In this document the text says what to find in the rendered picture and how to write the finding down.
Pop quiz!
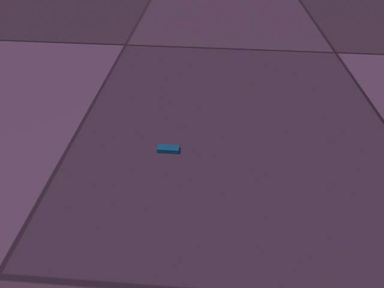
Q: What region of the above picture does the small box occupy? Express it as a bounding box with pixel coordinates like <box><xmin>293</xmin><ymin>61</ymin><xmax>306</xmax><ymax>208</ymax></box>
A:
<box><xmin>157</xmin><ymin>143</ymin><xmax>180</xmax><ymax>154</ymax></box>

